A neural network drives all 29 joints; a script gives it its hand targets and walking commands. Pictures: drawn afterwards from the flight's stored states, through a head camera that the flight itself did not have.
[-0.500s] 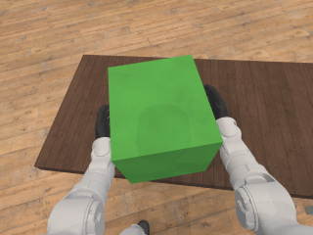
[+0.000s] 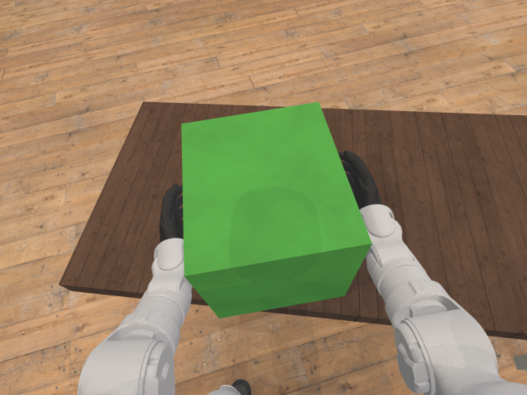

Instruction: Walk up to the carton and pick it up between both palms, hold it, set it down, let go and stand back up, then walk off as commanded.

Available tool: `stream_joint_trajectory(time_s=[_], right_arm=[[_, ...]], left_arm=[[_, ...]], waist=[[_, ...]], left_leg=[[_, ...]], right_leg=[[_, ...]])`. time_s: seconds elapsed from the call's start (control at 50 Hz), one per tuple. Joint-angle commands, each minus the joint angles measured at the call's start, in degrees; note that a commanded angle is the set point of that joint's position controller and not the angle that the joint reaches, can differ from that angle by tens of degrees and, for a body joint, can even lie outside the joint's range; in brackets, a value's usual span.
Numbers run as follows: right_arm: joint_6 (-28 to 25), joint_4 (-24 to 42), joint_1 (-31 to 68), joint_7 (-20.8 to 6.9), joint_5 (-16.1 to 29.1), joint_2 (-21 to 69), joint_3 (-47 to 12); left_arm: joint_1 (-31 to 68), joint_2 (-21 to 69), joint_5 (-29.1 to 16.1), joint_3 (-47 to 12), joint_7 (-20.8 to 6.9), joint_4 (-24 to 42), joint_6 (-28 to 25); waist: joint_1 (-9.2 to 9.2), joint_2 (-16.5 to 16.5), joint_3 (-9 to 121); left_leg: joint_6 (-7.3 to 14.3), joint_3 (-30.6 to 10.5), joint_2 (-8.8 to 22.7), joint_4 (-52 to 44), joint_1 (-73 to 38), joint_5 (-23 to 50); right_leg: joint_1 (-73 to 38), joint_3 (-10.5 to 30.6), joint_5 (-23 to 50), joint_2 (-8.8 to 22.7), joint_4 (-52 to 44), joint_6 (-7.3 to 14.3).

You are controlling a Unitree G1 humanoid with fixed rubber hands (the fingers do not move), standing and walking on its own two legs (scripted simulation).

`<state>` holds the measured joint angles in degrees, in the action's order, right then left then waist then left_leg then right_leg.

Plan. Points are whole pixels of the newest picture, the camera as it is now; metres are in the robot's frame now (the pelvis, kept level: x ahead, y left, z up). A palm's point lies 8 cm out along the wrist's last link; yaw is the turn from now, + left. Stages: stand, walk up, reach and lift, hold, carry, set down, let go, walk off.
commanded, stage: reach and lift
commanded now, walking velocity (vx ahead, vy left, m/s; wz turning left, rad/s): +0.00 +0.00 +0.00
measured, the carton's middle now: (267, 214) +0.40 +0.06 -0.01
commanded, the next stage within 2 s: none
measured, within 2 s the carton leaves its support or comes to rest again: leaves its support in 0.06 s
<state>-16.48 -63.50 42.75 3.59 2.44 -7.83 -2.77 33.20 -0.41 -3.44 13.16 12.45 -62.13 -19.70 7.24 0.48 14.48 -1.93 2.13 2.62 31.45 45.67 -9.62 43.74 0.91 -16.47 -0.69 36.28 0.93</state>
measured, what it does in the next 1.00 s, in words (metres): stands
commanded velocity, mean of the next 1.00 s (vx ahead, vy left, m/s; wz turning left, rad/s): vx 0.00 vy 0.00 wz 0.00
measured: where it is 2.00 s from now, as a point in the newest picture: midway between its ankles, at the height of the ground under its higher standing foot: outside the picture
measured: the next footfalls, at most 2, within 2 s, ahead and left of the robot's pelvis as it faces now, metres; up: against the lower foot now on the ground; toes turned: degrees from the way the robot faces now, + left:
none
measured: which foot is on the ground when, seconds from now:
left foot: down 0.00-1.00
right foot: down 0.00-1.00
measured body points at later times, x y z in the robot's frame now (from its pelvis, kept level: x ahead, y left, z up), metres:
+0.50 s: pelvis -0.02 +0.00 +0.00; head +0.01 -0.03 +0.45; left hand +0.33 +0.21 +0.02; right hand +0.41 -0.10 +0.05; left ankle +0.03 +0.14 -0.72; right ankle -0.01 -0.11 -0.72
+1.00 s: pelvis -0.04 +0.00 +0.00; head -0.06 -0.02 +0.45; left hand +0.33 +0.20 +0.11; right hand +0.39 -0.11 +0.11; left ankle +0.03 +0.14 -0.72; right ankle -0.01 -0.11 -0.72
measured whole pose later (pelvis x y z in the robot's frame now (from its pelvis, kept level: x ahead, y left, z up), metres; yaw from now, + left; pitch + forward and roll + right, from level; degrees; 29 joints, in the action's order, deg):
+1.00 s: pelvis -0.04 +0.00 +0.00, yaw +0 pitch +12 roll +0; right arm 11.6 -51.9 42.7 4.9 6.6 -8.1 1.6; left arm 36.3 -4.0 -7.9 6.4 13.8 -43.4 15.1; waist 7.2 0.8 16.3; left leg -1.9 1.6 2.9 31.5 36.5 -7.4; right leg 34.5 0.6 -14.3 -1.1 36.3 0.9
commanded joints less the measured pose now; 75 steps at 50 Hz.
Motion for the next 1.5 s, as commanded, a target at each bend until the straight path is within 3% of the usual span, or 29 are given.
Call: stream_joint_trajectory(time_s=[0.0,0.08,0.1,0.12,0.16,0.18,0.36,0.44,0.56,0.62,0.64,0.68,0.82,0.88,0.92,0.96,1.0,1.04,1.06,1.1,1.12,1.16,1.24,1.26,1.28,1.34,1.38,1.44,1.48], right_arm=[[-0.9,15.8,28.4,-5.7,-0.2,49.0,-23.8],[1.7,18.1,28.1,-5.5,1.9,48.2,-24.0],[2.5,19.1,28.9,-5.4,2.9,48.3,-24.6],[3.2,19.0,28.6,-5.3,3.0,48.0,-23.6],[4.8,21.0,30.0,-5.4,4.1,47.7,-24.1],[5.8,21.1,30.6,-5.5,4.1,47.1,-22.8],[14.2,27.9,37.8,-6.2,7.8,47.3,-22.6],[17.7,31.7,40.0,-6.6,9.2,48.9,-23.6],[21.9,39.6,42.0,-6.4,11.8,50.1,-25.0],[24.3,39.7,42.3,-5.7,11.0,49.7,-22.6],[25.1,38.3,42.3,-5.7,10.8,50.4,-22.2],[26.4,36.4,41.5,-5.2,9.0,49.6,-19.0],[28.6,28.5,47.5,-5.1,6.2,50.1,-10.9],[28.3,30.0,50.8,-4.6,5.2,52.4,-10.7],[27.4,32.2,53.0,-4.3,5.0,53.2,-11.5],[26.7,34.1,56.4,-4.4,5.3,52.6,-11.6],[26.3,35.5,57.1,-3.8,5.0,52.7,-11.7],[26.0,35.6,57.0,-3.5,5.0,52.6,-11.4],[25.9,35.6,57.3,-3.3,5.2,53.2,-11.9],[25.4,34.9,57.6,-3.3,5.4,52.4,-11.0],[25.5,37.3,57.2,-2.9,6.4,54.1,-13.5],[25.6,40.3,55.7,-1.9,6.9,54.6,-15.0],[26.9,44.8,54.3,0.1,8.2,55.0,-17.9],[27.1,48.2,52.8,0.6,9.2,55.7,-19.5],[27.9,45.3,52.4,0.8,8.7,53.4,-17.0],[29.5,48.4,52.1,1.7,9.6,54.5,-18.1],[30.9,45.7,48.6,2.2,9.6,54.0,-17.1],[32.1,46.4,48.5,2.8,9.7,54.1,-16.4],[33.0,44.8,49.8,3.0,9.6,53.9,-15.2]], left_arm=[[45.7,42.2,1.2,-28.9,-7.0,30.0,-4.2],[49.1,42.9,-1.5,-32.6,-6.1,35.5,-1.8],[48.8,43.0,-1.3,-32.5,-6.0,35.6,-0.9],[50.2,43.2,-2.0,-34.1,-5.7,37.4,0.1],[49.1,43.7,-2.2,-35.0,-5.4,37.8,2.3],[50.7,43.5,-2.9,-35.5,-5.2,38.4,3.4],[54.8,42.4,-5.6,-35.9,-4.5,43.1,12.8],[59.2,42.4,-8.8,-38.0,-4.3,47.8,16.1],[64.1,43.0,-12.6,-42.1,-3.5,56.8,20.3],[65.5,41.9,-12.2,-41.2,-3.9,56.8,22.4],[66.8,40.5,-12.1,-39.9,-4.4,57.4,22.8],[68.0,38.5,-11.1,-38.0,-5.3,54.7,24.2],[72.2,36.3,-7.4,-30.6,-8.8,44.5,26.7],[70.9,35.3,-7.0,-26.9,-10.6,39.4,26.6],[70.4,36.1,-6.6,-27.3,-11.4,38.7,26.3],[66.8,36.4,-6.0,-25.4,-11.6,35.2,26.4],[65.5,36.1,-6.1,-24.5,-12.2,34.4,25.7],[66.8,36.6,-6.1,-25.1,-12.3,35.8,25.7],[67.3,36.3,-6.0,-24.9,-12.4,36.7,25.2],[68.6,37.5,-6.6,-26.2,-12.0,37.7,24.8],[69.4,37.5,-7.2,-27.1,-11.9,41.1,24.4],[67.5,37.6,-8.3,-28.8,-12.2,41.5,24.6],[65.9,36.9,-8.9,-30.3,-12.8,44.9,25.8],[65.5,37.9,-9.9,-32.4,-12.6,48.7,26.1],[65.7,37.4,-9.3,-32.0,-12.5,47.6,26.9],[68.0,36.2,-10.7,-32.9,-12.5,51.6,27.9],[69.3,35.8,-10.5,-33.9,-12.2,54.5,28.8],[69.4,36.6,-11.2,-34.6,-12.5,55.2,30.5],[70.8,36.3,-10.5,-34.1,-13.0,52.6,31.9]], waist=[[0.07,-1.9,51.1],[-1.2,-1.4,51.3],[-0.28,-1.6,50.9],[-1.93,-0.2,50.2],[-1.01,-0.4,49.1],[-2.16,-0.5,47.3],[-0.55,-1.7,43.6],[-1.42,-2.0,43.4],[-2.73,-2.3,49.1],[-4.27,-1.5,46.8],[-3.77,-1.6,45.7],[-5.59,-1.8,40.7],[-5.9,-1.0,27.7],[-5.14,-3.3,29.4],[-5.64,-2.6,31.1],[-4.11,-3.6,32.1],[-4.52,-4.7,33.4],[-6.05,-3.8,34.6],[-5.33,-4.1,34.8],[-6.55,-2.9,35.2],[-6.15,-3.4,38.9],[-7.72,-3.8,40.0],[-8.52,-3.6,41.9],[-9.49,-3.6,45.8],[-10.79,-2.3,41.9],[-11.02,-2.3,42.4],[-12.49,-0.3,41.1],[-13.87,-0.1,38.6],[-14.11,0.3,34.1]], left_leg=[[-2.3,-1.5,-2.6,6.5,-28.1,35.1],[-2.8,-2.8,-2.5,6.9,-32.0,36.6],[-2.7,-2.7,-2.5,6.9,-32.5,36.8],[-2.9,-3.5,-2.3,6.9,-34.1,37.1],[-2.9,-3.7,-2.3,6.7,-36.2,37.2],[-2.9,-3.8,-2.3,6.3,-36.6,35.5],[-1.4,-3.7,-2.9,4.1,-37.3,26.5],[-0.9,-3.9,-3.2,2.6,-37.3,21.6],[-0.7,-5.1,-3.8,2.3,-39.0,20.5],[-0.5,-5.1,-4.2,1.0,-38.3,18.0],[-0.1,-5.1,-4.1,0.3,-37.9,16.0],[-0.1,-4.8,-4.4,-1.4,-37.2,12.0],[0.7,-4.0,-4.7,-7.0,-32.5,0.6],[2.1,-2.9,-5.4,-7.5,-29.9,-1.0],[2.2,-3.1,-5.4,-8.0,-30.3,-0.1],[2.4,-2.8,-5.5,-8.5,-29.4,0.5],[2.7,-2.4,-6.0,-8.4,-27.7,1.0],[2.6,-2.7,-5.9,-8.4,-29.1,1.8],[2.8,-2.7,-5.9,-8.5,-28.9,1.7],[2.2,-2.9,-5.8,-7.9,-29.8,3.3],[2.3,-2.7,-6.0,-7.0,-30.5,5.6],[2.4,-3.2,-6.5,-6.6,-30.8,6.4],[2.0,-3.7,-6.7,-6.3,-31.9,7.6],[1.8,-4.0,-6.8,-5.2,-33.7,11.1],[1.6,-4.7,-6.6,-5.5,-34.2,9.8],[1.6,-4.5,-6.7,-4.9,-35.9,10.6],[0.9,-4.9,-6.7,-4.9,-37.6,11.4],[0.6,-5.4,-6.6,-4.9,-38.6,12.0],[0.6,-5.5,-6.5,-5.9,-37.9,8.3]], right_leg=[[-28.2,-1.6,41.6,-4.0,-2.3,-3.0],[-25.5,-2.1,38.1,-4.8,-3.6,-2.7],[-25.7,-1.8,36.9,-5.0,-3.9,-2.7],[-24.0,-2.1,35.9,-5.1,-4.5,-2.4],[-23.9,-2.2,33.1,-5.5,-5.7,-2.0],[-22.9,-2.7,31.1,-5.6,-6.5,-2.1],[-23.1,-2.0,19.6,-5.4,-8.8,-1.9],[-23.5,-2.2,15.0,-5.1,-9.5,-2.1],[-24.7,-2.0,16.6,-5.2,-9.3,-2.5],[-25.5,-1.8,16.0,-4.7,-10.0,-3.2],[-25.6,-1.4,14.2,-4.3,-10.2,-3.4],[-26.1,-1.8,11.4,-3.7,-11.2,-3.6],[-28.4,-0.5,2.8,-1.1,-13.6,-3.3],[-30.8,0.5,3.6,0.0,-14.2,-4.4],[-32.1,0.5,5.7,0.3,-14.5,-4.7],[-33.7,0.8,7.2,0.4,-14.7,-5.0],[-36.3,1.3,11.5,0.9,-14.1,-5.5],[-36.3,0.9,13.0,0.6,-14.0,-5.5],[-36.1,1.0,12.7,0.5,-14.0,-5.4],[-34.8,0.3,12.7,-0.2,-13.9,-4.9],[-36.8,0.8,16.4,-0.1,-13.3,-5.3],[-37.5,1.2,20.4,0.1,-13.2,-5.9],[-39.8,1.6,25.8,0.2,-13.1,-6.9],[-41.0,1.2,29.8,-0.3,-12.5,-6.8],[-38.7,1.0,26.7,-0.3,-13.2,-6.7],[-38.4,0.8,25.5,-0.9,-13.4,-6.7],[-37.4,0.5,25.2,-1.2,-13.5,-6.3],[-36.5,0.3,24.8,-1.4,-14.0,-6.2],[-34.5,0.3,19.5,-1.4,-15.0,-5.9]])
